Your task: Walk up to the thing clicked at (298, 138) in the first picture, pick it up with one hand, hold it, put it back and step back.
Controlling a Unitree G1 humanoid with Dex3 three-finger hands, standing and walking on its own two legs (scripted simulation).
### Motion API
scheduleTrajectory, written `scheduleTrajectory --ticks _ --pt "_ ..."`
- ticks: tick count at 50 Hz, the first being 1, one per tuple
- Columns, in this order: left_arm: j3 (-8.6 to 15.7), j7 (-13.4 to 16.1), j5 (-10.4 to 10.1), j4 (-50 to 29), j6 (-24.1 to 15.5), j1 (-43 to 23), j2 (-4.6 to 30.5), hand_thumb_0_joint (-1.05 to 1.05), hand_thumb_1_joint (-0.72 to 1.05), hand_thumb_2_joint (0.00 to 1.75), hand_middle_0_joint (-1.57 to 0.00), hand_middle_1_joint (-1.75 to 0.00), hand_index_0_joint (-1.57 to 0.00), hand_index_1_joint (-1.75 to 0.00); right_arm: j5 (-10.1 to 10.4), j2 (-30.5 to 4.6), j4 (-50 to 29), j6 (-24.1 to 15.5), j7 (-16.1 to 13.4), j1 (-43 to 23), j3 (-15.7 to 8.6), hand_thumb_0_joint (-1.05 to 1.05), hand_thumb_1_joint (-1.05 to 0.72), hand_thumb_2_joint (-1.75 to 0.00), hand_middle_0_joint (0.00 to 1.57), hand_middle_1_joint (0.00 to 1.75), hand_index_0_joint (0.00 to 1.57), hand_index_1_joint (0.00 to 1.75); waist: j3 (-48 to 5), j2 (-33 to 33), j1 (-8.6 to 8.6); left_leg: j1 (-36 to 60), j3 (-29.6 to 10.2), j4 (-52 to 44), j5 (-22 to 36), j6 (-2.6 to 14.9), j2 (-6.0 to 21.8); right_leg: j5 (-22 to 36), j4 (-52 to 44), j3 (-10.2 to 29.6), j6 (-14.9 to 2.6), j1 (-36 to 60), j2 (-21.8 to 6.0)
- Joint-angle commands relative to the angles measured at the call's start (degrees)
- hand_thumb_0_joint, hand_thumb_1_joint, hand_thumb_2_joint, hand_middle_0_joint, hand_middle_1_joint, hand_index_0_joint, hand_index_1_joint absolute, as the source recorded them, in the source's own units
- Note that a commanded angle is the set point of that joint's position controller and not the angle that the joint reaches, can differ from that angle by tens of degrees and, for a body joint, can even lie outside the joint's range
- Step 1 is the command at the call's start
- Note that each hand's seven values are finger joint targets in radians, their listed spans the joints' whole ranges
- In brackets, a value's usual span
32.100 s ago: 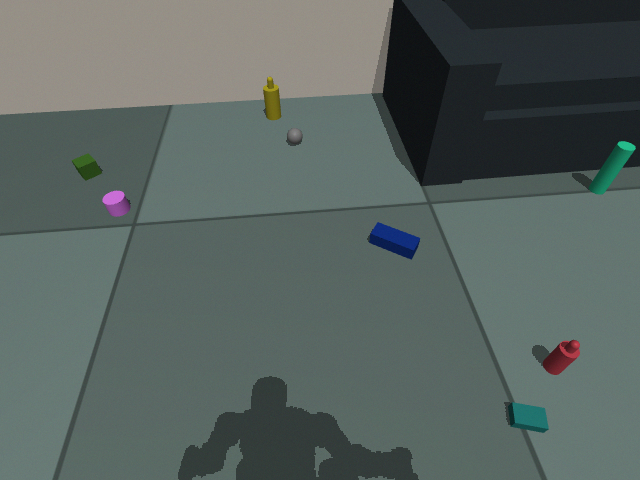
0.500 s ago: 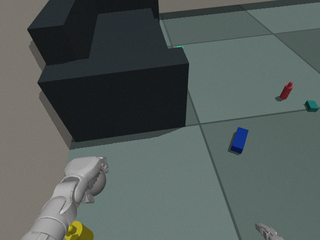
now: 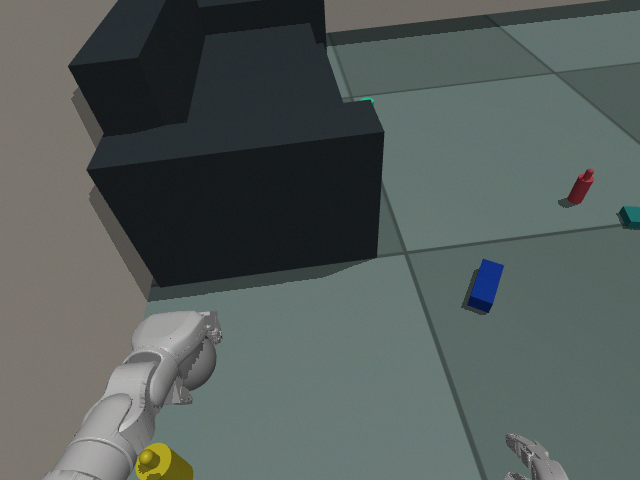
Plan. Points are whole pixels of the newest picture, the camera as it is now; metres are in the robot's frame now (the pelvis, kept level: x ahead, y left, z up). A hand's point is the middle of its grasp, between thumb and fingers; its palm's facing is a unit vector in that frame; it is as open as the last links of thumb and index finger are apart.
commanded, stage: hold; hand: left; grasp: from above
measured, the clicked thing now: (185, 360) +0.31 +0.23 -0.04
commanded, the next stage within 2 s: crouch in 0.56 s
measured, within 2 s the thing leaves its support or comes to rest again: neither
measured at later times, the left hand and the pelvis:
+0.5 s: hand (181, 361) +0.30 +0.22 -0.03, palm faces -0.43 -0.06 -0.90, open 10.5 cm; pelvis +0.01 +0.00 +0.00, yaw +0 degrees
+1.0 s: hand (195, 384) +0.29 +0.22 -0.09, palm faces -0.46 -0.03 -0.89, open 10.5 cm; pelvis +0.00 +0.00 -0.01, yaw +1 degrees
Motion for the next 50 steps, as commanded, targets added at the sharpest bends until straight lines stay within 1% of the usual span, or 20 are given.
scheduleTrajectory --ticks 1,2,4,10,13,16,18,20,22,26,28,29,31,33,34,37,39,43,46,50 --pt "5.6 1.6 0.1 -11.4 0.0 -18.4 11.0 0.00 0.45 0.92 -0.78 -1.01 -0.82 -0.97 0.2 -6.9 -7.9 -2.4 -0.4 -5.3 -2.3 0.00 -0.91 -0.90 0.20 0.30 0.20 0.30 -14.4 -3.3 -0.46 9.2 0.3 -3.2 8.7 1.34 -2.1 8.1 -5.6 -2.1 -1.45 1.5 2.5" --pt "6.4 1.6 0.2 -11.5 0.1 -18.0 11.8 0.00 0.44 0.93 -0.77 -1.00 -0.81 -0.96 0.2 -6.8 -7.8 -2.4 -0.5 -5.5 -2.2 0.00 -0.91 -0.90 0.20 0.30 0.20 0.30 -14.7 -2.4 0.11 9.3 0.4 -3.2 9.4 1.29 -2.2 8.8 -5.5 -2.1 -1.47 1.9 2.4" --pt "4.9 1.2 0.2 -11.0 0.1 -17.7 10.5 0.00 0.45 0.94 -0.77 -1.03 -0.82 -0.99 0.1 -6.8 -7.9 -2.3 -0.4 -5.2 -2.1 0.00 -0.91 -0.90 0.20 0.30 0.20 0.30 -14.2 -3.6 -0.37 9.2 0.2 -3.0 10.4 1.40 -2.0 9.8 -5.4 -2.4 -1.40 1.7 2.5" --pt "6.0 1.5 0.2 -11.4 -0.4 -17.9 11.4 0.00 0.47 0.94 -0.80 -1.03 -0.84 -0.98 0.2 -6.5 -8.5 -2.1 -0.5 -6.0 -2.0 0.00 -0.91 -0.90 0.20 0.30 0.20 0.30 -13.6 -2.7 -0.13 9.1 0.5 -3.5 8.6 1.43 -2.3 7.9 -6.1 -2.1 -1.48 1.5 2.3" --pt "7.2 2.2 0.9 -11.9 -0.4 -18.6 12.6 0.00 0.47 0.97 -0.81 -1.02 -0.84 -0.98 0.2 -6.7 -8.2 -1.9 -0.5 -5.4 -2.2 0.00 -0.91 -0.90 0.20 0.30 0.20 0.30 -15.6 -1.9 0.05 10.0 0.5 -3.2 10.7 1.39 -2.3 10.1 -5.6 -2.1 -1.44 2.7 2.2" --pt "5.6 2.4 0.8 -12.9 -0.4 -21.1 11.4 0.00 0.49 0.98 -0.81 -1.04 -0.85 -1.00 0.2 -6.8 -7.9 -1.8 -0.5 -5.2 -2.2 0.00 -0.91 -0.90 0.20 0.30 0.20 0.30 -15.8 -1.8 -0.83 10.8 0.5 -3.2 11.2 1.36 -2.1 10.8 -5.6 -2.1 -1.46 2.3 2.4" --pt "7.1 2.5 0.7 -11.8 -0.4 -19.9 12.6 0.00 0.46 0.97 -0.78 -1.04 -0.83 -0.99 0.2 -6.8 -7.6 -1.7 -0.5 -5.0 -2.3 0.00 -0.91 -0.90 0.20 0.30 0.20 0.30 -15.4 -1.3 0.00 10.4 0.4 -3.6 10.9 1.25 -2.0 10.1 -5.6 -2.3 -1.67 2.7 2.5" --pt "5.4 2.2 0.5 -11.9 -0.6 -21.2 11.3 0.00 0.46 0.96 -0.78 -1.05 -0.83 -1.00 0.2 -6.9 -7.8 -1.8 -0.5 -5.2 -2.3 0.00 -0.91 -0.90 0.20 0.30 0.20 0.30 -15.5 -1.4 -0.57 10.8 0.3 -3.8 11.0 1.15 -1.8 10.0 -5.5 -2.4 -1.78 2.3 2.6" --pt "5.9 2.0 0.5 -8.5 -0.3 -18.3 11.0 0.00 0.44 0.95 -0.77 -1.04 -0.82 -0.99 0.2 -6.8 -7.7 -1.8 -0.5 -5.0 -2.4 0.00 -0.91 -0.90 0.20 0.30 0.20 0.30 -13.6 -2.2 -0.02 9.6 0.2 -3.9 11.1 1.19 -1.8 10.0 -5.7 -2.6 -1.79 2.2 2.7" --pt "4.7 1.3 -0.3 -9.8 -0.6 -16.1 10.1 0.00 0.48 0.96 -0.79 -1.06 -0.84 -1.01 0.3 -6.8 -8.6 -1.8 -0.4 -5.8 -2.4 0.00 -0.91 -0.90 0.20 0.30 0.20 0.30 -13.1 -2.4 0.26 9.5 0.3 -4.3 9.9 1.19 -2.0 8.9 -6.3 -2.5 -1.81 2.6 2.4" --pt "5.5 1.4 -0.4 -9.6 -0.8 -15.5 10.8 0.00 0.48 0.98 -0.81 -1.03 -0.85 -1.00 0.2 -6.9 -8.8 -1.6 -0.5 -5.7 -2.4 0.00 -0.91 -0.90 0.20 0.30 0.20 0.30 -12.9 -2.8 0.34 9.4 0.2 -4.3 9.7 1.24 -1.9 8.5 -6.4 -2.5 -1.76 2.2 2.5" --pt "4.4 1.4 -0.5 -11.5 -1.0 -16.9 9.8 0.00 0.47 0.97 -0.80 -1.04 -0.84 -1.00 0.3 -6.7 -9.1 -1.7 -0.5 -5.7 -2.3 0.00 -0.91 -0.90 0.20 0.30 0.20 0.30 -13.2 -3.3 -0.28 9.7 0.2 -4.2 9.7 1.33 -1.9 8.9 -6.3 -2.4 -1.69 2.0 2.4" --pt "7.1 2.3 0.2 -12.4 -1.0 -17.7 12.2 0.00 0.46 0.96 -0.80 -1.01 -0.83 -0.97 0.3 -6.7 -8.9 -1.5 -0.6 -5.2 -2.4 0.00 -0.91 -0.90 0.20 0.30 0.20 0.30 -14.5 -2.0 0.11 10.1 0.6 -3.8 9.9 1.37 -2.2 9.2 -6.4 -2.1 -1.57 2.2 2.2" --pt "6.4 2.6 0.7 -12.3 -0.9 -17.7 11.6 0.00 0.49 0.89 -0.78 -1.07 -0.86 -1.00 0.3 -6.7 -8.6 -1.4 -0.5 -5.1 -2.4 0.00 -0.93 -0.92 0.20 0.30 0.20 0.30 -15.1 -1.9 -0.03 10.6 0.6 -3.8 11.2 1.21 -2.1 10.4 -5.9 -2.2 -1.65 2.7 2.3" --pt "6.0 2.8 1.1 -12.7 -1.0 -19.0 11.4 0.00 0.41 0.90 -0.70 -1.03 -0.78 -0.97 0.2 -6.8 -8.5 -1.3 -0.6 -5.1 -2.5 0.00 -0.88 -0.90 0.20 0.30 0.20 0.30 -15.2 -2.5 -0.40 10.9 0.3 -3.6 11.6 1.27 -2.0 10.8 -5.8 -2.3 -1.58 2.5 2.4" --pt "6.7 4.3 1.1 -8.7 -1.0 -17.4 11.0 0.00 0.29 0.92 -0.66 -1.00 -0.70 -0.96 0.1 -6.8 -7.5 -1.2 -0.6 -4.4 -2.5 0.00 -0.90 -0.90 0.20 0.30 0.20 0.30 -14.0 -3.7 -0.54 10.0 0.5 -3.1 11.6 1.35 -2.1 11.1 -5.7 -2.3 -1.43 1.8 2.3" --pt "5.1 5.0 2.0 -6.8 -1.3 -17.1 9.1 0.00 0.28 0.93 -0.66 -1.00 -0.69 -0.97 0.1 -6.6 -7.3 -1.2 -0.4 -4.3 -2.6 0.00 -0.90 -0.90 0.20 0.30 0.20 0.30 -12.5 -4.9 -1.08 8.6 0.5 -2.7 10.5 1.47 -2.3 10.5 -5.6 -2.3 -1.29 0.3 2.1" --pt "4.8 7.9 3.1 0.1 -2.6 -16.6 7.9 0.00 0.30 0.94 -0.68 -0.98 -0.71 -0.95 -0.5 -6.8 -6.3 -0.8 0.0 -3.3 -2.9 0.00 -0.90 -0.90 0.20 0.30 0.20 0.30 -10.9 -6.3 -1.96 5.6 0.5 -0.8 8.3 1.48 -2.7 8.8 -4.3 -2.1 -1.28 -2.0 1.7" --pt "4.9 11.6 4.3 5.2 -3.8 -21.2 8.0 0.00 0.34 0.92 -0.71 -0.99 -0.74 -0.96 -1.3 -7.2 -4.9 -0.7 0.4 -1.7 -3.2 0.00 -0.90 -0.90 0.20 0.30 0.20 0.30 -11.2 -5.5 -3.10 0.8 0.3 3.7 6.0 1.18 -2.6 6.4 0.0 -2.4 -1.56 -7.4 1.9" --pt "4.4 17.1 7.1 11.3 -4.3 -28.9 6.9 0.00 0.39 0.97 -0.74 -1.04 -0.78 -1.00 -2.5 -7.7 -3.4 -1.1 1.5 1.5 -4.2 0.00 -0.90 -0.90 0.20 0.30 0.20 0.30 -17.4 -3.6 -4.70 -7.9 0.3 14.0 4.1 0.63 -2.5 5.0 9.5 -2.4 -1.89 -16.5 1.9"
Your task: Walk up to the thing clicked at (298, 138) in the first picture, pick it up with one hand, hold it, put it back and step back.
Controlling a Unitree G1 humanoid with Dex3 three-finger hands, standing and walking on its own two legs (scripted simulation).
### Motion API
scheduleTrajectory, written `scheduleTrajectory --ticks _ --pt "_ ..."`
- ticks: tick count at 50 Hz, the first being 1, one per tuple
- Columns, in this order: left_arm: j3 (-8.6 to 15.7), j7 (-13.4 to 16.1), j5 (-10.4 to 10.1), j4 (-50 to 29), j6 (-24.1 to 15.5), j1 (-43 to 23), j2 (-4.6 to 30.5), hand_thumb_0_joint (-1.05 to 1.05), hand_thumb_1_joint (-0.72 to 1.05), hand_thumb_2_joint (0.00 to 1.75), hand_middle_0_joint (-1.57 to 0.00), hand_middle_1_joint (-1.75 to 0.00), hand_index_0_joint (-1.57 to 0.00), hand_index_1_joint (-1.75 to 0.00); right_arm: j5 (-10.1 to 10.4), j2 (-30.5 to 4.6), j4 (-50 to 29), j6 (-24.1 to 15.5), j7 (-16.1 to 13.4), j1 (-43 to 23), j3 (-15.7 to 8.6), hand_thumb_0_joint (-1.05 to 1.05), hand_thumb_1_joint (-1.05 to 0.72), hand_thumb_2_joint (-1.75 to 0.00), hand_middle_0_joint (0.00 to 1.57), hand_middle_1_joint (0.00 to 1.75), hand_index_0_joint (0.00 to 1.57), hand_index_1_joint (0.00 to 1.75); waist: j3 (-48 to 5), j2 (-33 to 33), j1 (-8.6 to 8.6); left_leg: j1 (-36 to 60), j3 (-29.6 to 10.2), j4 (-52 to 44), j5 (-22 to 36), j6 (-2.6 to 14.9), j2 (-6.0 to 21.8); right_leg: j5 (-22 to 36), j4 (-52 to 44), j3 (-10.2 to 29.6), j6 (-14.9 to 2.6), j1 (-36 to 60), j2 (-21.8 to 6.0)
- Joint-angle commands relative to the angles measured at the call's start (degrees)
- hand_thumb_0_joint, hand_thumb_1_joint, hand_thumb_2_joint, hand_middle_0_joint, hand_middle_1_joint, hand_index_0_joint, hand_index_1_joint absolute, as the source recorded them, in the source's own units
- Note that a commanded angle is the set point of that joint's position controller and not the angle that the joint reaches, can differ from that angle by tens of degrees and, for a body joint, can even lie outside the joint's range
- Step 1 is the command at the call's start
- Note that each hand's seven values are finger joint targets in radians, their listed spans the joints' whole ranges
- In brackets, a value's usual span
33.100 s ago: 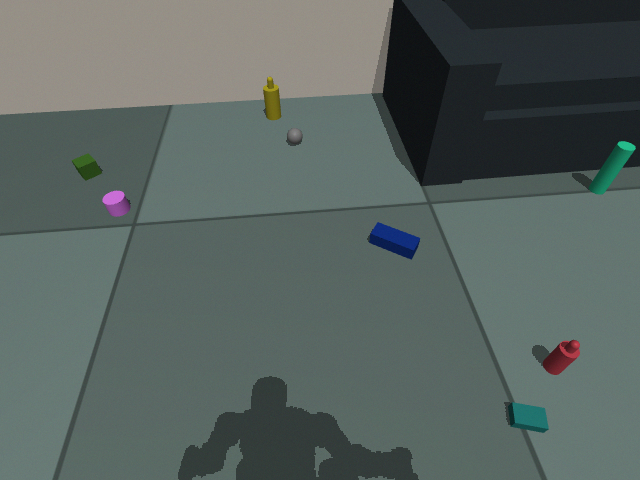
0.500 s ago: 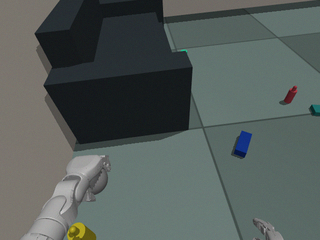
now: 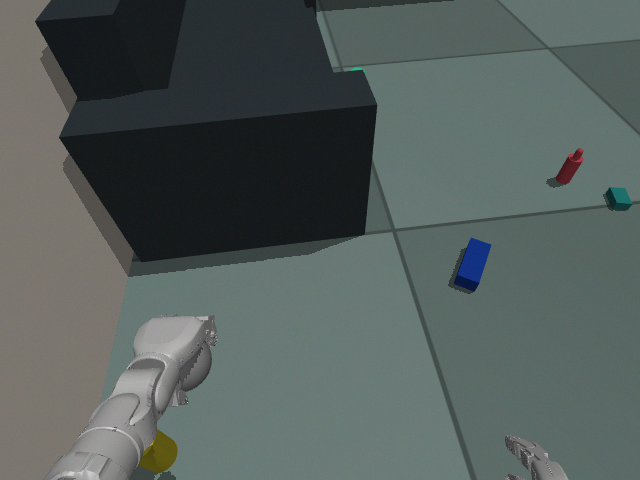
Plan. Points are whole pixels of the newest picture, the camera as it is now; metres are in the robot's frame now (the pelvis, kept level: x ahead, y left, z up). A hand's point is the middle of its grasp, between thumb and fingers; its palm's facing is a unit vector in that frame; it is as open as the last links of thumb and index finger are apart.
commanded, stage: crouch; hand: left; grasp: from above
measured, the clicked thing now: (181, 361) +0.32 +0.23 -0.09
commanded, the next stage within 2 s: lower in 1.72 s
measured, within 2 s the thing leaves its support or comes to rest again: neither
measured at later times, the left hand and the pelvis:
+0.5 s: hand (224, 379) +0.37 +0.22 -0.32, palm faces -0.43 +0.04 -0.90, open 10.4 cm; pelvis -0.05 +0.01 -0.20, yaw -1 degrees
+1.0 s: hand (240, 391) +0.40 +0.22 -0.49, palm faces -0.45 +0.00 -0.89, open 10.4 cm; pelvis -0.06 +0.01 -0.33, yaw -4 degrees
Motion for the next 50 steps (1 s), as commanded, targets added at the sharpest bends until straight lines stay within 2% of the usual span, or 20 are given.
scheduleTrajectory --ticks 1,3,6,9,11,13,15,23,27,28,29,31,35,37,38,40,46,48,49,50 --pt "4.3 8.2 3.1 -1.2 -1.0 -24.5 8.5 0.00 0.39 0.98 -0.74 -1.04 -0.78 -1.01 -1.2 -8.0 -3.6 -2.0 0.5 2.9 -3.6 0.00 -0.90 -0.90 0.20 0.30 0.20 0.30 -18.0 -1.2 -3.32 -1.2 1.4 10.0 6.1 0.84 -2.3 7.4 5.3 -1.5 -1.77 -10.1 2.0" --pt "4.9 10.6 4.1 -0.1 -1.5 -29.4 9.2 0.00 0.43 0.97 -0.77 -1.05 -0.81 -1.01 -1.7 -8.3 -3.4 -2.3 0.9 4.0 -4.2 0.00 -0.90 -0.90 0.20 0.30 0.20 0.30 -22.4 1.4 -3.42 -5.5 1.2 15.6 5.7 0.63 -1.9 6.8 10.9 -1.8 -2.13 -16.1 2.2" --pt "5.2 13.3 5.5 6.6 -1.0 -29.9 8.5 0.00 0.50 1.01 -0.83 -1.06 -0.87 -1.02 -2.2 -8.8 -3.7 -2.9 1.2 5.4 -4.7 0.00 -0.91 -0.90 0.20 0.30 0.20 0.30 -24.3 1.2 -3.99 -14.5 0.5 21.7 1.6 0.81 -1.9 3.0 17.2 -2.5 -2.44 -23.6 2.5" --pt "6.7 15.1 5.7 8.7 -0.5 -35.4 11.2 0.00 0.56 1.03 -0.86 -1.09 -0.91 -1.04 -3.1 -9.3 -2.9 -3.6 1.1 6.7 -4.9 0.00 -0.91 -0.90 0.20 0.30 0.20 0.30 -30.1 3.9 -4.32 -19.9 -0.2 27.4 -1.1 1.02 -1.5 0.5 23.6 -3.1 -2.80 -30.3 2.5" --pt "6.8 15.7 5.5 11.9 0.2 -36.2 10.4 0.00 0.57 1.03 -0.89 -1.04 -0.93 -1.01 -3.6 -9.5 -2.3 -4.1 1.0 7.6 -5.1 0.00 -0.90 -0.90 0.20 0.30 0.20 0.30 -32.9 2.5 -5.36 -24.4 -1.1 32.0 -1.6 1.41 -1.2 0.1 28.1 -3.6 -2.85 -35.0 2.7" --pt "7.4 16.0 5.2 12.0 0.4 -38.2 11.0 0.00 0.55 1.02 -0.87 -1.03 -0.91 -1.00 -4.0 -9.5 -2.1 -4.6 0.8 8.2 -5.1 0.00 -0.90 -0.90 0.20 0.30 0.20 0.30 -36.2 3.5 -5.94 -29.3 -0.9 36.0 -2.8 1.68 -1.5 -0.3 31.8 -3.7 -2.79 -37.3 2.7" --pt "9.2 16.1 5.1 10.4 0.7 -38.9 13.8 0.00 0.54 0.99 -0.87 -1.02 -0.90 -0.99 -4.2 -10.0 -2.2 -4.8 0.6 8.7 -5.5 0.00 -0.90 -0.90 0.20 0.30 0.20 0.30 -39.4 4.5 -5.27 -31.7 -1.5 38.0 -5.3 1.41 -1.3 -2.6 35.0 -3.9 -3.08 -39.9 2.5" --pt "10.2 15.2 4.8 16.3 1.2 -42.1 14.2 0.00 0.53 0.95 -0.87 -0.96 -0.90 -0.93 -5.2 -9.8 -0.7 -5.4 0.6 9.5 -5.0 0.00 -0.90 -0.90 0.20 0.30 0.20 0.30 -41.2 3.5 -7.74 -44.6 -2.7 48.0 -12.0 1.94 -1.1 -8.5 45.1 -5.0 -3.44 -52.7 3.0" --pt "11.1 15.0 5.2 16.4 -0.4 -45.7 15.8 0.00 0.54 0.95 -0.87 -0.97 -0.90 -0.93 -5.7 -9.9 -0.5 -6.1 1.1 9.8 -4.5 0.00 -0.90 -0.90 0.20 0.30 0.20 0.30 -41.0 4.4 -8.94 -49.8 -3.7 52.8 -16.0 1.85 -1.1 -12.4 49.8 -5.7 -3.59 -60.4 2.8" --pt "11.7 15.2 5.5 15.5 -0.8 -47.7 17.5 0.00 0.53 0.94 -0.85 -0.96 -0.89 -0.92 -5.9 -10.1 -0.3 -6.3 1.2 10.0 -4.4 0.00 -0.90 -0.90 0.20 0.30 0.20 0.30 -42.2 5.4 -8.91 -50.3 -3.8 54.0 -16.6 1.75 -1.0 -12.9 50.9 -5.7 -3.60 -61.5 2.8" --pt "12.0 15.3 6.0 16.5 -1.1 -47.9 17.8 0.00 0.54 0.94 -0.86 -0.96 -0.90 -0.92 -6.0 -10.3 -0.2 -6.4 1.4 10.1 -4.2 0.00 -0.90 -0.90 0.20 0.30 0.20 0.30 -42.9 5.9 -9.45 -51.3 -4.1 55.1 -16.7 1.68 -1.1 -13.0 52.4 -5.9 -3.63 -63.5 2.7" --pt "12.9 15.9 7.0 14.9 -1.8 -49.2 19.7 0.00 0.54 0.92 -0.86 -0.96 -0.90 -0.91 -6.4 -10.4 -0.1 -6.6 2.0 10.1 -3.9 0.00 -0.90 -0.90 0.20 0.30 0.20 0.30 -45.8 8.5 -8.80 -51.7 -3.9 57.3 -15.5 1.55 -1.2 -12.1 54.9 -6.1 -3.75 -64.9 2.8" --pt "12.4 16.7 7.1 16.8 -2.1 -49.6 18.1 0.00 0.54 0.99 -0.87 -0.98 -0.90 -0.95 -6.9 -10.4 0.8 -7.1 3.0 10.7 -3.5 0.00 -0.90 -0.90 0.20 0.30 0.20 0.30 -46.8 9.4 -9.99 -52.3 -4.3 60.8 -14.5 1.42 -0.9 -11.5 58.1 -7.0 -3.63 -69.2 2.8" --pt "13.7 17.4 7.4 15.2 -2.1 -52.9 21.1 0.00 0.51 1.01 -0.85 -0.98 -0.88 -0.95 -7.2 -10.7 1.3 -7.2 3.3 10.6 -3.4 0.00 -0.90 -0.90 0.20 0.30 0.20 0.30 -49.5 11.7 -9.72 -53.1 -3.8 62.9 -13.5 1.42 -1.0 -10.5 59.8 -7.0 -3.63 -69.9 2.9" --pt "13.2 17.5 7.1 16.3 -1.8 -51.6 20.1 0.00 0.51 0.98 -0.85 -0.98 -0.88 -0.95 -7.3 -10.4 1.4 -7.3 3.4 10.4 -3.3 0.00 -0.91 -0.90 0.20 0.30 0.20 0.30 -49.4 11.5 -9.43 -53.0 -3.5 63.9 -13.1 1.43 -0.9 -10.1 60.3 -7.0 -3.54 -70.2 2.9" --pt "12.5 17.6 6.9 16.7 -1.6 -53.3 19.4 0.00 0.50 1.02 -0.85 -0.99 -0.88 -0.96 -7.6 -10.5 1.6 -7.3 3.9 10.4 -3.3 0.00 -0.90 -0.90 0.20 0.30 0.20 0.30 -49.1 10.7 -10.61 -55.7 -3.0 66.3 -12.6 1.80 -0.9 -9.2 61.2 -7.2 -3.32 -70.3 3.2" --pt "13.2 16.7 6.8 18.0 -1.7 -52.7 20.9 0.00 0.50 1.03 -0.85 -0.98 -0.88 -0.96 -8.1 -10.4 2.0 -7.0 4.9 10.5 -2.9 0.00 -0.91 -0.90 0.20 0.30 0.20 0.30 -50.3 11.6 -10.36 -58.3 -2.4 71.5 -7.9 2.04 -0.6 -4.5 65.5 -7.3 -2.98 -70.4 3.5" --pt "12.8 16.3 6.9 18.9 -1.9 -52.3 20.3 0.00 0.53 1.03 -0.87 -1.00 -0.90 -0.97 -8.3 -10.7 2.0 -6.9 5.3 10.8 -2.9 0.00 -0.91 -0.90 0.20 0.30 0.20 0.30 -48.2 11.5 -10.74 -59.6 -2.7 72.2 -8.0 1.92 -0.5 -4.6 66.8 -7.7 -3.01 -72.1 3.4" --pt "13.7 16.4 7.0 17.1 -2.3 -55.0 22.4 0.00 0.50 1.02 -0.86 -0.98 -0.88 -0.96 -8.3 -11.0 2.1 -6.8 5.4 10.7 -3.0 0.00 -0.91 -0.90 0.20 0.30 0.20 0.30 -49.9 12.8 -10.47 -60.2 -2.5 72.9 -8.4 1.93 -0.5 -4.7 67.4 -7.6 -3.04 -71.9 3.7" --pt "13.8 16.5 7.3 19.4 -2.1 -53.3 22.3 0.00 0.50 1.03 -0.86 -0.98 -0.88 -0.96 -8.4 -10.9 2.1 -6.7 5.4 10.6 -2.8 0.00 -0.91 -0.90 0.20 0.30 0.20 0.30 -48.9 12.1 -10.47 -60.8 -2.5 73.5 -8.8 1.94 -0.4 -5.0 67.8 -7.8 -2.99 -72.6 3.7"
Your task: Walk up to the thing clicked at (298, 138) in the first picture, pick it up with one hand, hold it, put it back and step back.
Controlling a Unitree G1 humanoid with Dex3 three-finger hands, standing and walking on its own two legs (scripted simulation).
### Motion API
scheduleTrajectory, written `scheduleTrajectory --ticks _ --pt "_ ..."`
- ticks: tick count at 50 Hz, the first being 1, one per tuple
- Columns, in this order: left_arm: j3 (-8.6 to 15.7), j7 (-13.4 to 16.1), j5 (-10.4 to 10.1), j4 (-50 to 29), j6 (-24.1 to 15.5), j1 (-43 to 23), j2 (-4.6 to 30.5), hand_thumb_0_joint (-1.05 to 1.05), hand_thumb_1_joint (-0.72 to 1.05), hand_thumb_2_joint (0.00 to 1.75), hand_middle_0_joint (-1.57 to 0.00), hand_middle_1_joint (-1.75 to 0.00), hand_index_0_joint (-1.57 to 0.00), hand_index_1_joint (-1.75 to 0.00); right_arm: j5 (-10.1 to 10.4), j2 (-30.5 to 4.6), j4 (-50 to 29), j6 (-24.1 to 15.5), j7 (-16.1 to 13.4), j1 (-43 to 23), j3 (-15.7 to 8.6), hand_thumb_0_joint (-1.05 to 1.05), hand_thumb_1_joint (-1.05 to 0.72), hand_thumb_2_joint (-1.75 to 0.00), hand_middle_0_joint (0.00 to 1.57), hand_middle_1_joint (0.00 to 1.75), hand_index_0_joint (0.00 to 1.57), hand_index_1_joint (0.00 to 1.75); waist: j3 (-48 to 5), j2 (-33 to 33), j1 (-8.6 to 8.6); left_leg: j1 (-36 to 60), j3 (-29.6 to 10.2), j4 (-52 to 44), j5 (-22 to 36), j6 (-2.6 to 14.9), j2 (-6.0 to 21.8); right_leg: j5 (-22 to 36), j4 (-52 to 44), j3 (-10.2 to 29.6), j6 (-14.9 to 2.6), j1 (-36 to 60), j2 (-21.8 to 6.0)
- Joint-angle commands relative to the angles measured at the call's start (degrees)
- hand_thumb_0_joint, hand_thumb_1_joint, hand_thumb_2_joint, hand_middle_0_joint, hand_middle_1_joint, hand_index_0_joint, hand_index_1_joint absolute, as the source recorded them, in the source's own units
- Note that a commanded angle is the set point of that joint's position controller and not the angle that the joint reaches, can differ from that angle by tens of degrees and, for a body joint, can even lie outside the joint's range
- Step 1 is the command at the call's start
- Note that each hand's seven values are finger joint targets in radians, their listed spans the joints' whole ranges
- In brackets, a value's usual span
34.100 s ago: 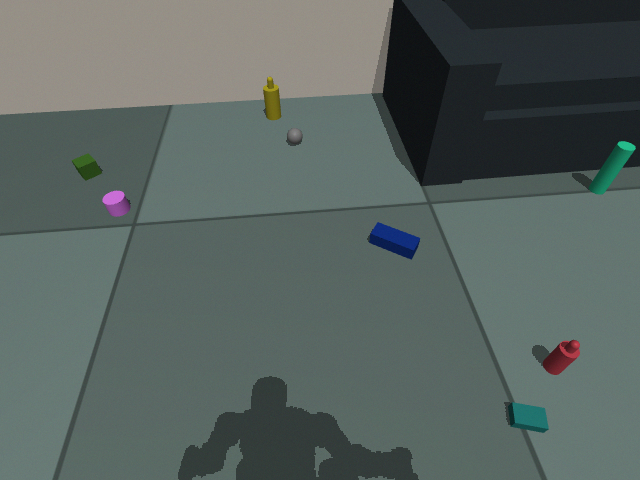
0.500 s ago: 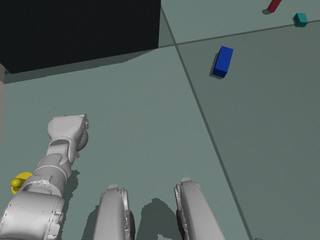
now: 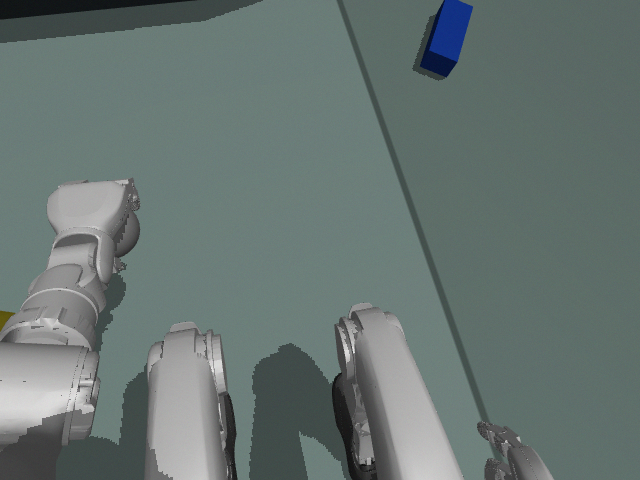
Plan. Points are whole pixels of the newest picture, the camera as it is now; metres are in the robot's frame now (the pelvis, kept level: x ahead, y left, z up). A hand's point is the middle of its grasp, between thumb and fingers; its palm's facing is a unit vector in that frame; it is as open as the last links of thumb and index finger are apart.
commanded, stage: crouch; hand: left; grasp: from above
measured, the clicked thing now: (106, 229) +0.46 +0.25 -0.18
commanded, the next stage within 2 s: lower in 0.72 s
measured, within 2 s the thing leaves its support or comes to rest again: neither
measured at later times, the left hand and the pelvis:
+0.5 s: hand (125, 237) +0.46 +0.24 -0.22, palm faces -0.45 -0.04 -0.89, open 10.4 cm; pelvis -0.01 +0.00 -0.07, yaw -2 degrees
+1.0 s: hand (132, 241) +0.46 +0.24 -0.26, palm faces -0.47 -0.04 -0.88, open 10.4 cm; pelvis -0.01 +0.00 -0.09, yaw -3 degrees
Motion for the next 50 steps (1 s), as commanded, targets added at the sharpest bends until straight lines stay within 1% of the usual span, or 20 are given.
scheduleTrajectory --ticks 1,2,5,8,10,13,16,19,21,24,27,29,31,34,35,36,41,45,49,50 --pt "1.9 2.4 0.2 -8.2 -0.6 -21.4 12.8 0.00 0.49 0.98 -0.84 -0.97 -0.88 -0.94 0.0 -11.4 -1.0 0.0 -0.2 12.2 -3.7 0.00 -0.91 -0.90 0.20 0.30 0.20 0.30 -40.5 11.7 -1.38 30.5 4.1 -8.9 12.3 2.24 -0.9 16.9 -11.9 -4.7 -4.29 16.7 1.2" --pt "1.7 2.4 0.0 -6.3 -0.7 -20.0 12.5 0.00 0.48 1.00 -0.84 -0.97 -0.87 -0.95 -0.1 -11.4 -1.1 0.1 0.0 12.2 -3.5 0.00 -0.91 -0.90 0.20 0.30 0.20 0.30 -38.8 10.1 -1.63 29.2 4.1 -8.4 11.6 2.37 -0.8 16.4 -11.7 -4.7 -4.16 16.5 1.3" --pt "2.6 2.9 0.1 -7.1 -1.0 -22.4 14.5 0.00 0.48 0.99 -0.84 -0.96 -0.87 -0.93 -0.2 -11.5 -0.7 0.1 0.1 12.1 -3.3 0.00 -0.91 -0.90 0.20 0.30 0.20 0.30 -39.6 11.9 -1.22 28.1 4.3 -6.9 11.4 2.35 -0.9 15.9 -10.0 -4.7 -4.27 15.1 1.3" --pt "2.0 2.9 0.3 -3.4 -0.9 -20.9 12.7 0.00 0.49 0.99 -0.85 -0.97 -0.87 -0.94 -0.5 -11.8 -0.7 0.1 0.4 12.3 -3.1 0.00 -0.91 -0.90 0.20 0.30 0.20 0.30 -37.2 10.9 -2.22 27.2 3.9 -6.0 10.6 2.26 -0.7 15.1 -8.6 -5.4 -4.33 12.7 1.3" --pt "2.7 3.0 0.1 -6.2 -1.3 -24.6 15.0 0.00 0.48 0.99 -0.84 -0.97 -0.86 -0.95 -0.6 -12.0 -0.3 0.1 0.5 11.9 -3.0 0.00 -0.91 -0.90 0.20 0.30 0.20 0.30 -39.0 12.5 -1.75 26.9 4.0 -4.8 10.8 2.31 -0.7 15.5 -7.4 -5.3 -4.44 12.4 1.5" --pt "2.9 2.9 0.4 -3.2 -1.5 -24.1 15.5 0.00 0.48 0.99 -0.84 -0.97 -0.86 -0.94 -0.9 -12.4 -0.3 0.1 0.9 12.6 -2.5 0.00 -0.91 -0.90 0.20 0.30 0.20 0.30 -37.5 11.2 -2.68 23.9 4.2 -3.5 9.8 2.49 -0.8 14.8 -6.7 -5.4 -4.18 12.5 1.6" --pt "3.6 3.1 0.4 -3.5 -2.0 -25.9 17.4 0.00 0.47 0.98 -0.83 -0.97 -0.86 -0.94 -1.0 -12.6 0.0 0.2 0.8 12.4 -1.9 0.00 -0.91 -0.90 0.20 0.30 0.20 0.30 -38.7 11.5 -2.17 22.8 4.5 -2.0 9.6 2.62 -0.8 14.4 -6.1 -5.3 -4.12 12.4 1.7" --pt "3.5 3.1 0.5 -2.6 -2.4 -26.8 17.6 0.00 0.49 1.01 -0.84 -0.99 -0.86 -0.97 -1.1 -12.7 0.3 0.1 1.1 12.5 -1.6 0.00 -0.91 -0.90 0.20 0.30 0.20 0.30 -38.7 12.6 -2.37 22.2 4.3 -1.2 9.0 2.46 -0.7 13.7 -4.2 -5.9 -4.38 11.3 1.9" --pt "2.8 3.0 0.5 -0.2 -2.6 -26.5 16.7 0.00 0.50 0.99 -0.84 -1.00 -0.87 -0.97 -1.4 -12.6 0.0 0.1 1.2 12.4 -1.3 0.00 -0.91 -0.90 0.20 0.30 0.20 0.30 -36.7 11.4 -3.43 20.7 4.2 -0.5 7.7 2.57 -0.7 12.6 -4.3 -6.2 -4.33 10.9 2.2" --pt "3.7 3.4 0.7 0.5 -3.1 -27.8 19.8 0.00 0.48 0.98 -0.81 -1.00 -0.85 -0.97 -1.4 -13.2 0.3 0.1 1.0 12.5 -0.6 0.00 -0.90 -0.90 0.20 0.30 0.20 0.30 -36.5 11.2 -2.98 17.8 4.2 0.3 6.0 2.68 -0.9 10.3 -3.7 -6.2 -4.33 10.4 2.4" --pt "2.6 3.5 0.9 2.1 -2.9 -28.0 17.8 0.00 0.49 1.01 -0.83 -1.00 -0.86 -0.97 -1.5 -13.4 0.6 -0.1 1.0 12.1 -0.1 0.00 -0.90 -0.90 0.20 0.30 0.20 0.30 -34.4 12.9 -3.38 19.0 3.8 0.2 5.3 2.36 -0.8 10.0 -2.3 -7.1 -4.71 7.1 2.3" --pt "2.7 3.5 0.8 2.2 -3.0 -29.1 18.8 0.00 0.50 1.01 -0.84 -1.00 -0.86 -0.97 -1.6 -14.1 0.4 -0.2 1.1 12.7 0.2 0.00 -0.90 -0.90 0.20 0.30 0.20 0.30 -33.5 12.6 -4.30 18.8 3.3 0.7 5.0 2.40 -0.7 10.0 -2.0 -7.6 -4.66 6.6 2.3" --pt "3.5 3.6 1.0 1.9 -3.2 -29.3 20.3 0.00 0.50 0.99 -0.83 -1.00 -0.86 -0.97 -1.8 -14.2 0.5 -0.2 1.1 13.0 0.7 0.00 -0.91 -0.90 0.20 0.30 0.20 0.30 -34.9 12.5 -4.09 17.7 3.6 1.7 6.2 2.57 -0.8 11.3 -1.7 -7.4 -4.39 8.4 2.4" --pt "2.7 3.5 0.7 3.2 -3.4 -28.8 19.6 0.00 0.51 1.01 -0.84 -1.00 -0.87 -0.97 -1.9 -14.1 0.6 -0.4 1.3 12.7 1.3 0.00 -0.91 -0.90 0.20 0.30 0.20 0.30 -33.4 12.2 -4.49 16.0 3.7 2.6 5.9 2.66 -0.8 11.1 -1.5 -7.3 -4.24 8.1 2.6" --pt "3.2 3.7 0.7 3.1 -3.5 -28.8 20.6 0.00 0.49 1.01 -0.83 -0.99 -0.86 -0.96 -1.8 -14.3 0.8 -0.4 1.2 12.4 1.4 0.00 -0.90 -0.90 0.20 0.30 0.20 0.30 -33.2 13.0 -3.66 16.0 3.6 2.3 5.2 2.54 -0.8 10.2 -0.9 -7.5 -4.40 6.8 2.5" --pt "3.1 3.6 1.1 3.6 -3.5 -28.3 20.4 0.00 0.49 1.02 -0.84 -1.00 -0.86 -0.97 -2.0 -14.4 0.5 -0.6 1.3 12.7 1.4 0.00 -0.91 -0.90 0.20 0.30 0.20 0.30 -32.5 13.5 -4.39 16.7 3.3 2.5 5.2 2.40 -0.7 10.3 -0.5 -8.0 -4.47 6.5 2.5" --pt "3.1 4.1 1.1 2.7 -3.4 -28.6 20.7 0.00 0.51 1.04 -0.85 -1.01 -0.87 -0.99 -1.9 -14.6 0.5 -0.5 1.6 12.7 1.8 0.00 -0.91 -0.90 0.20 0.30 0.20 0.30 -34.0 13.4 -4.31 16.5 3.4 3.6 6.8 2.52 -0.6 12.3 0.0 -8.0 -4.25 7.2 2.8" --pt "2.3 4.1 1.2 5.4 -3.2 -28.3 20.0 0.00 0.37 1.00 -0.78 -0.96 -0.79 -0.94 -2.2 -14.7 0.8 -0.5 1.8 12.6 2.3 0.00 -0.91 -0.90 0.20 0.30 0.20 0.30 -31.1 12.7 -5.40 14.8 3.1 4.5 6.3 2.59 -0.5 12.3 0.4 -8.3 -4.17 6.5 2.9" --pt "2.8 4.6 1.3 5.6 -4.0 -29.4 21.0 0.00 0.37 0.98 -0.76 -0.97 -0.78 -0.95 -2.7 -15.2 0.5 -1.0 1.9 12.3 3.1 0.00 -0.90 -0.90 0.20 0.30 0.20 0.30 -30.6 14.3 -5.63 15.3 2.5 5.2 6.3 2.42 -0.5 12.3 1.8 -9.0 -4.23 4.9 2.8" --pt "3.5 4.8 1.7 5.4 -4.2 -29.4 22.5 0.00 0.38 0.98 -0.77 -0.97 -0.79 -0.95 -2.8 -15.5 0.4 -1.0 1.9 11.9 3.3 0.00 -0.91 -0.90 0.20 0.30 0.20 0.30 -31.1 15.0 -5.45 15.5 2.3 5.3 6.2 2.29 -0.6 12.0 2.4 -9.2 -4.28 4.7 2.8"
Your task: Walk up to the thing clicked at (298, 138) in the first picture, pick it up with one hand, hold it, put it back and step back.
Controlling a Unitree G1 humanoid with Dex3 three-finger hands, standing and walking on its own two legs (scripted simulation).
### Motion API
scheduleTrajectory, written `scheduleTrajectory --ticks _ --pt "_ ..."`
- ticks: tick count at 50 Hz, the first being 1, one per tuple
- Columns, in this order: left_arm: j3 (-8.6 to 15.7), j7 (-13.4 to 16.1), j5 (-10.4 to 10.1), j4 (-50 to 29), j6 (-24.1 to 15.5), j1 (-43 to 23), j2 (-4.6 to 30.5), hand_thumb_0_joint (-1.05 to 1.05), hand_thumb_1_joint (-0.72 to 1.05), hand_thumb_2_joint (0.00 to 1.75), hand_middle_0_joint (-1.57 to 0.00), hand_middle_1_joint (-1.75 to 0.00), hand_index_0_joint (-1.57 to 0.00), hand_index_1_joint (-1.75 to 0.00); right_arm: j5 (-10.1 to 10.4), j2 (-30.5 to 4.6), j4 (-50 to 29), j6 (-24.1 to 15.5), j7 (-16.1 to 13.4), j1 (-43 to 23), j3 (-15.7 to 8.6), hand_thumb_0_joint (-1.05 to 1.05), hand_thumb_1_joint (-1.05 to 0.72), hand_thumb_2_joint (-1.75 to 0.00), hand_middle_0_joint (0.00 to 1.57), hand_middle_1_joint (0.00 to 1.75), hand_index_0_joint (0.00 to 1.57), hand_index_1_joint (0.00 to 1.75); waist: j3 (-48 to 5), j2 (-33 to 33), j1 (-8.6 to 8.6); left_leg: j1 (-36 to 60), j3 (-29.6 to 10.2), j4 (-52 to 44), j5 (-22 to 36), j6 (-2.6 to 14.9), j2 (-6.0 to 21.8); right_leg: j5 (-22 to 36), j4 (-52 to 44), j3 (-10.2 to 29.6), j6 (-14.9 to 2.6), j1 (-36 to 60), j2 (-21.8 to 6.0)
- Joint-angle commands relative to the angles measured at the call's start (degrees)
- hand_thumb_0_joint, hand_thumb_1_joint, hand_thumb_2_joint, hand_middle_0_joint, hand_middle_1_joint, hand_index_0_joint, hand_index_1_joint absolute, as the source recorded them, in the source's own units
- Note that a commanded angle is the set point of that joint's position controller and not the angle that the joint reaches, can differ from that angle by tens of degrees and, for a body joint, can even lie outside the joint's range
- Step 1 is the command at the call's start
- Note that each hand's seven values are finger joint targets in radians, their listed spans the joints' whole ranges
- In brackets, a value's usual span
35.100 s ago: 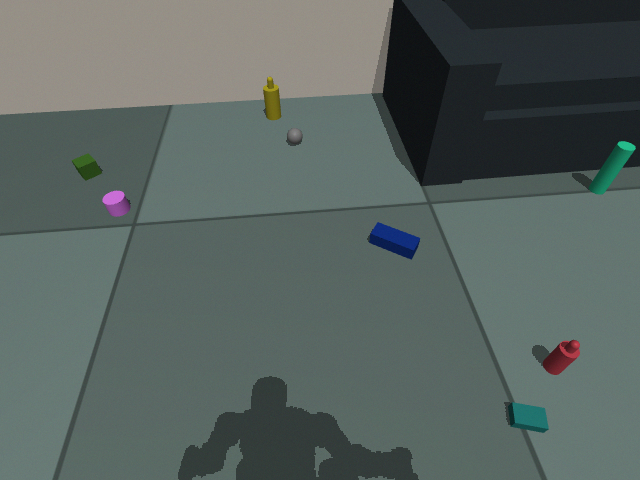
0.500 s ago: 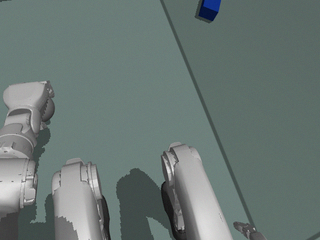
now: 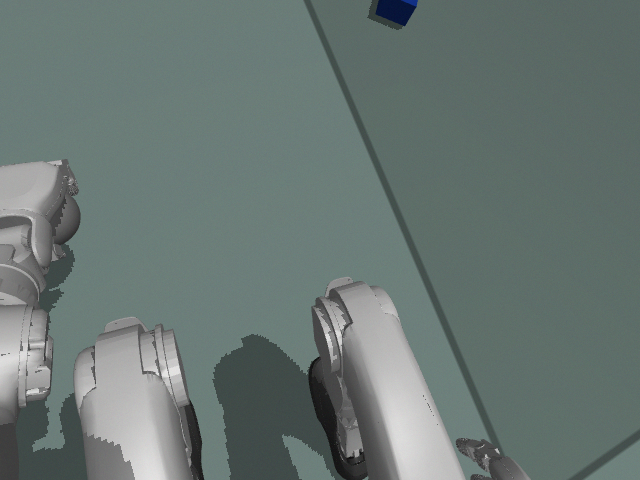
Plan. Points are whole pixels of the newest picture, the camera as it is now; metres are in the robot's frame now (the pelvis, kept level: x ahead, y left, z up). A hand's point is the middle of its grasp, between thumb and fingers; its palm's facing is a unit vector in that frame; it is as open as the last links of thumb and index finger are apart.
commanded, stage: lower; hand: left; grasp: from above
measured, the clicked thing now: (41, 216) +0.48 +0.28 -0.18
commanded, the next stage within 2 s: rest in 0.22 s
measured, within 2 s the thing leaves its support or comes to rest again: neither
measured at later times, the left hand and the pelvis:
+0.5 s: hand (62, 227) +0.47 +0.27 -0.22, palm faces -0.46 -0.08 -0.88, open 10.5 cm; pelvis +0.01 +0.00 -0.02, yaw -2 degrees
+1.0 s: hand (74, 230) +0.47 +0.26 -0.25, palm faces -0.46 -0.09 -0.88, open 10.4 cm; pelvis +0.01 +0.00 -0.03, yaw -4 degrees
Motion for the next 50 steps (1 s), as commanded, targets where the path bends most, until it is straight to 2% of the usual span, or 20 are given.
scheduleTrajectory --ticks 1,3,5,7,8,10,14,20,22,27,30,32,33,36,38,41,43,48,49,50 --pt "1.1 2.9 0.2 -6.5 -0.8 -19.1 12.7 0.00 0.39 0.97 -0.78 -0.97 -0.80 -0.94 -0.2 -14.0 -0.6 -0.6 -0.5 11.1 -3.4 0.00 -0.91 -0.90 0.20 0.30 0.20 0.30 -36.5 17.4 -1.35 28.2 6.3 -11.5 6.1 3.12 -0.5 11.3 -13.1 -7.1 -4.63 17.0 0.7" --pt "1.3 3.3 0.3 -6.9 -1.2 -20.0 13.1 0.00 0.40 1.00 -0.78 -0.98 -0.80 -0.96 -0.6 -14.1 -0.6 -0.7 -0.3 11.2 -3.0 0.00 -0.91 -0.90 0.20 0.30 0.20 0.30 -37.3 16.6 -2.02 27.3 6.0 -10.7 6.5 3.28 -0.5 11.9 -13.0 -7.2 -4.35 17.7 0.8" --pt "2.4 3.9 0.5 -7.2 -1.6 -19.4 15.1 0.00 0.39 0.99 -0.77 -0.99 -0.79 -0.97 -0.7 -14.3 -0.7 -0.9 -0.2 11.3 -2.6 0.00 -0.91 -0.90 0.20 0.30 0.20 0.30 -37.4 17.0 -1.45 26.5 6.3 -10.2 6.7 3.33 -0.6 12.2 -12.7 -7.1 -4.22 18.6 0.7" --pt "2.4 4.5 0.9 -6.8 -1.6 -18.7 15.0 0.00 0.40 1.02 -0.77 -1.01 -0.79 -0.99 -1.0 -14.3 -0.6 -1.1 0.0 11.1 -2.5 0.00 -0.91 -0.90 0.20 0.30 0.20 0.30 -38.1 17.6 -1.53 27.5 6.0 -9.6 7.6 3.19 -0.3 13.2 -11.9 -7.3 -4.22 18.3 1.0" --pt "2.2 4.7 0.9 -7.1 -1.6 -19.7 14.7 0.00 0.39 1.03 -0.78 -1.02 -0.79 -1.00 -1.2 -14.3 -0.7 -1.2 0.2 11.4 -2.4 0.00 -0.91 -0.90 0.20 0.30 0.20 0.30 -37.6 17.9 -2.45 27.3 6.0 -9.0 7.9 3.28 -0.2 13.8 -12.0 -7.3 -4.08 18.5 1.0" --pt "3.2 5.5 0.8 -8.6 -1.5 -19.2 15.6 0.00 0.40 0.99 -0.77 -1.01 -0.79 -0.99 -1.3 -14.6 -0.7 -1.3 0.4 11.4 -2.4 0.00 -0.91 -0.90 0.20 0.30 0.20 0.30 -39.4 19.7 -1.53 28.7 6.0 -9.2 9.0 3.00 -0.3 14.7 -11.1 -7.5 -4.22 18.8 1.0" --pt "3.7 6.1 0.7 -7.6 -1.1 -18.6 16.6 0.00 0.39 1.01 -0.76 -1.03 -0.78 -1.00 -1.8 -14.6 -0.7 -1.3 0.9 11.4 -2.0 0.00 -0.91 -0.90 0.20 0.30 0.20 0.30 -39.4 19.0 -2.06 26.0 5.9 -7.8 8.6 3.27 -0.1 14.7 -11.2 -7.1 -3.92 20.4 1.3" --pt "3.7 6.6 -0.2 -4.6 -0.9 -17.5 16.5 0.00 0.36 1.04 -0.73 -1.01 -0.75 -0.99 -2.2 -15.2 -0.7 -2.1 1.5 11.4 -1.4 0.00 -0.90 -0.90 0.20 0.30 0.20 0.30 -35.5 16.1 -3.00 23.0 5.2 -6.7 6.5 3.60 0.0 12.8 -11.2 -7.7 -3.80 19.1 1.5" --pt "3.7 6.8 0.3 -6.6 -1.2 -18.6 17.2 0.00 0.36 1.02 -0.73 -1.01 -0.75 -0.99 -2.2 -15.3 -0.7 -2.3 1.5 11.1 -1.2 0.00 -0.90 -0.90 0.20 0.30 0.20 0.30 -37.8 18.3 -2.73 25.5 4.9 -6.9 7.7 3.31 0.1 14.0 -10.2 -8.1 -3.97 19.3 1.7" --pt "3.0 7.2 0.3 -3.2 -1.3 -17.0 16.5 0.00 0.38 1.02 -0.75 -1.02 -0.77 -0.99 -2.6 -15.6 -0.9 -3.2 2.4 10.8 -0.6 0.00 -0.90 -0.90 0.20 0.30 0.20 0.30 -34.1 19.1 -3.91 25.4 4.5 -6.4 7.7 3.05 0.3 14.2 -9.6 -8.7 -4.15 18.1 1.8" --pt "4.9 8.2 0.8 -6.0 -1.6 -17.2 18.5 0.00 0.38 1.03 -0.75 -1.02 -0.77 -0.99 -2.7 -16.7 -1.2 -3.5 2.6 11.3 -0.5 0.00 -0.90 -0.90 0.20 0.30 0.20 0.30 -36.6 21.0 -3.20 28.2 4.2 -6.7 10.0 2.66 0.2 15.7 -9.0 -9.6 -4.40 18.5 1.7" --pt "3.3 8.4 0.7 -3.2 -1.4 -17.3 16.3 0.00 0.41 1.02 -0.76 -1.03 -0.79 -1.00 -2.9 -16.0 -1.2 -4.0 3.1 10.2 -0.3 0.00 -0.90 -0.90 0.20 0.30 0.20 0.30 -33.8 20.3 -4.59 27.0 4.1 -6.2 8.6 2.84 0.5 15.1 -9.0 -9.6 -4.20 17.0 2.1" --pt "4.2 8.9 0.4 -6.0 -1.7 -18.6 17.9 0.00 0.39 1.04 -0.75 -1.02 -0.78 -1.00 -3.0 -16.2 -1.1 -3.8 3.1 10.6 -0.2 0.00 -0.90 -0.90 0.20 0.30 0.20 0.30 -36.0 20.6 -4.14 26.8 4.0 -6.1 9.0 2.98 0.5 15.9 -9.5 -9.3 -4.00 19.1 2.3" --pt "5.1 9.6 0.7 -4.4 -1.4 -15.9 19.0 0.00 0.40 1.05 -0.76 -1.02 -0.78 -1.00 -3.2 -16.5 -1.0 -4.1 3.5 10.6 0.1 0.00 -0.90 -0.90 0.20 0.30 0.20 0.30 -35.7 21.4 -3.62 27.2 4.2 -6.1 10.1 2.85 0.5 16.8 -8.9 -9.5 -4.03 19.5 2.1" --pt "4.4 9.8 0.6 -4.4 -1.3 -17.5 17.9 0.00 0.40 1.03 -0.76 -1.00 -0.79 -0.98 -3.4 -16.8 -1.1 -4.3 3.7 10.4 0.2 0.00 -0.90 -0.90 0.20 0.30 0.20 0.30 -34.5 20.5 -5.11 27.4 4.0 -5.5 10.2 3.01 0.6 17.2 -9.3 -9.6 -3.82 18.8 2.2" --pt "4.0 10.3 0.1 -1.8 -1.3 -17.1 18.2 0.00 0.40 1.01 -0.75 -1.00 -0.78 -0.97 -3.6 -17.1 -1.0 -5.0 4.4 10.3 0.6 0.00 -0.90 -0.90 0.20 0.30 0.20 0.30 -32.4 19.6 -5.66 25.5 3.8 -4.8 9.2 3.09 0.7 16.5 -9.3 -9.7 -3.81 18.9 2.3" --pt "6.0 10.8 -0.3 -4.8 -1.5 -17.0 21.1 0.00 0.40 1.00 -0.77 -0.98 -0.79 -0.95 -3.6 -17.4 -1.3 -5.0 4.4 10.2 0.8 0.00 -0.91 -0.90 0.20 0.30 0.20 0.30 -35.6 21.0 -4.03 26.5 3.7 -5.5 10.1 3.02 0.8 16.9 -9.5 -9.5 -3.78 21.3 2.4" --pt "2.7 10.6 -0.4 0.3 -1.4 -17.3 17.3 0.00 0.41 0.97 -0.77 -0.97 -0.80 -0.94 -3.8 -17.3 -1.0 -5.9 5.2 9.4 1.4 0.00 -0.91 -0.90 0.20 0.30 0.20 0.30 -30.9 19.9 -6.65 25.6 3.0 -5.0 8.1 2.93 1.1 15.6 -8.9 -10.2 -3.92 18.9 2.8" --pt "4.6 11.1 -0.6 -3.8 -1.8 -18.1 20.8 0.00 0.41 0.97 -0.78 -0.95 -0.80 -0.93 -3.7 -17.8 -1.3 -5.8 5.0 9.7 1.4 0.00 -0.91 -0.90 0.20 0.30 0.20 0.30 -34.1 21.2 -5.10 26.5 3.0 -5.5 9.3 2.97 1.0 16.5 -9.4 -9.9 -3.85 21.1 2.9" --pt "5.5 11.3 -0.4 -2.6 -1.6 -16.1 22.0 0.00 0.41 0.97 -0.79 -0.94 -0.81 -0.92 -3.4 -17.9 -1.4 -5.7 4.9 9.4 1.5 0.00 -0.91 -0.90 0.20 0.30 0.20 0.30 -35.6 21.3 -4.13 27.3 3.1 -5.4 10.2 2.86 1.0 17.2 -9.0 -9.9 -3.92 22.0 2.8"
